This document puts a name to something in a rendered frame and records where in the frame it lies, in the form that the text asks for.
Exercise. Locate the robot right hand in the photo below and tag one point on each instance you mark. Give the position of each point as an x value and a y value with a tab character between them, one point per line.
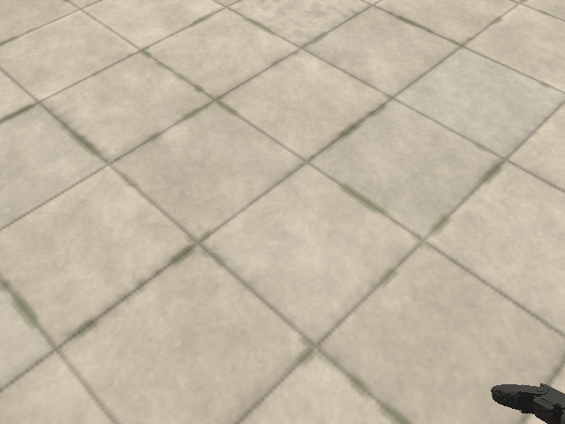
547	403

